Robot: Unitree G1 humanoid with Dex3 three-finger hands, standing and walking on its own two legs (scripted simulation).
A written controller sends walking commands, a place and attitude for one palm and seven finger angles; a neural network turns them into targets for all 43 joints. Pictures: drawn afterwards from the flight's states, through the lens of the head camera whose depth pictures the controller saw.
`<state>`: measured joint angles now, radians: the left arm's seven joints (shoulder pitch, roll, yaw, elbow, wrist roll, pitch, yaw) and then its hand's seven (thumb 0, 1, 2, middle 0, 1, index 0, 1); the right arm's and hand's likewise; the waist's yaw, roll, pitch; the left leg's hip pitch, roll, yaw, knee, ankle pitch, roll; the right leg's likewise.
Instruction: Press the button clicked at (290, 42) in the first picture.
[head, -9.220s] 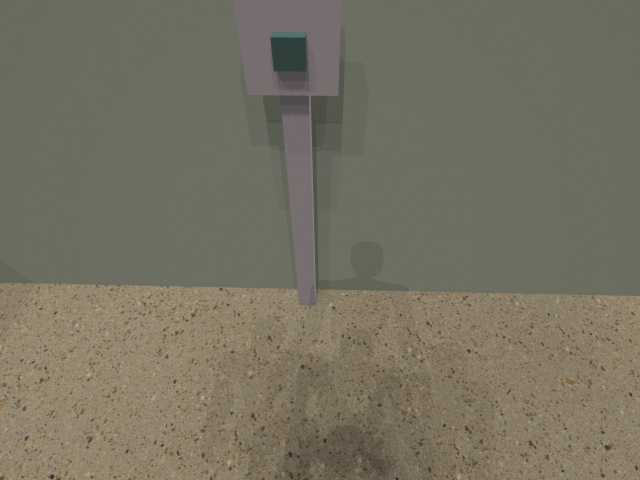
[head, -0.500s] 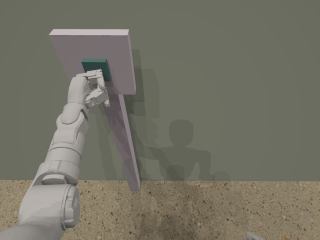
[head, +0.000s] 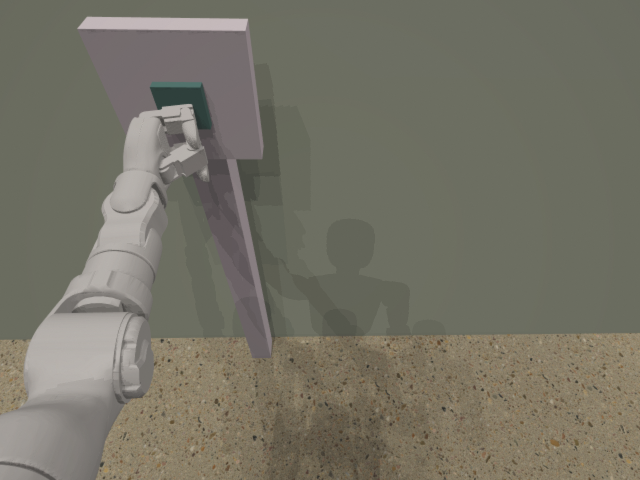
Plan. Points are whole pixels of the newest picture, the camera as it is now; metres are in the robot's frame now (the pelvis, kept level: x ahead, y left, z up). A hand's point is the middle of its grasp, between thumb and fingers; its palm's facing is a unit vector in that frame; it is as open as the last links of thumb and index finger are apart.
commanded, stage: pull the fist back off the button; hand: left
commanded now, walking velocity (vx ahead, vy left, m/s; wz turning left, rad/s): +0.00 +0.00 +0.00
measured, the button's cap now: (184, 102) +0.53 +0.17 +0.19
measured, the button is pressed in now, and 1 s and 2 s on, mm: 11 0 0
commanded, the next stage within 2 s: draw the hand back to the body in 1.10 s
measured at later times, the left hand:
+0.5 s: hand (205, 164) +0.46 +0.14 +0.15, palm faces +0.00 -1.00 -0.01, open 2.9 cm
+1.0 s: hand (189, 212) +0.38 +0.14 +0.15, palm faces +0.01 -1.00 -0.01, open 3.1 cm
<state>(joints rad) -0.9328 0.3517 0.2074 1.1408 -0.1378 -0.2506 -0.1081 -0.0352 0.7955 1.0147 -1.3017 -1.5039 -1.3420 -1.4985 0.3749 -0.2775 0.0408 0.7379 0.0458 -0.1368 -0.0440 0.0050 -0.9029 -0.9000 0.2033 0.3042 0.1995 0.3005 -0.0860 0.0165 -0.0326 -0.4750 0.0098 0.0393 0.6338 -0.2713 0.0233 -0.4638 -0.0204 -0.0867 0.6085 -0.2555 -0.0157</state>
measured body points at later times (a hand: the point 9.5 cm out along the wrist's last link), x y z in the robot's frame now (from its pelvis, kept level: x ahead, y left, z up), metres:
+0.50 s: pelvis +0.01 +0.00 +0.00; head +0.03 -0.01 +0.45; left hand +0.45 +0.19 +0.15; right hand +0.08 -0.26 -0.11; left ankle +0.03 +0.10 -0.72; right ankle +0.03 -0.11 -0.72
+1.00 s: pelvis +0.05 -0.01 +0.01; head +0.03 -0.03 +0.46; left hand +0.37 +0.20 +0.15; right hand +0.23 -0.24 -0.07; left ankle +0.03 +0.10 -0.72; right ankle +0.03 -0.11 -0.72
